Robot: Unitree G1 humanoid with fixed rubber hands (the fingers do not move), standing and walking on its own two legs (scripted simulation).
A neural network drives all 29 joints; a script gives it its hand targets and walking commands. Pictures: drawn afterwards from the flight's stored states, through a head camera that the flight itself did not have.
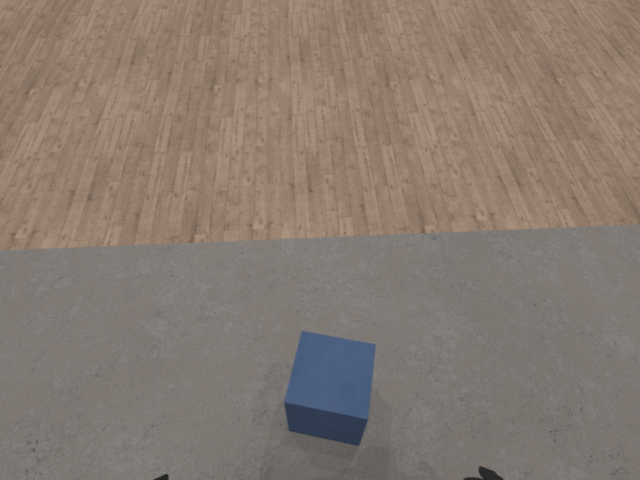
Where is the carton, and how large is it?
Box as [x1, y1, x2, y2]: [284, 331, 375, 445]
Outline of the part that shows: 302,331 284,401 289,430 358,445 367,420 375,344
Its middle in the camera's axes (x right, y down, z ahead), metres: +0.03 +0.43 +1.11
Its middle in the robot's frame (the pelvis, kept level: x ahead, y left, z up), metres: +0.46 -0.04 -0.64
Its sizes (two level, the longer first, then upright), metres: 0.210 0.200 0.250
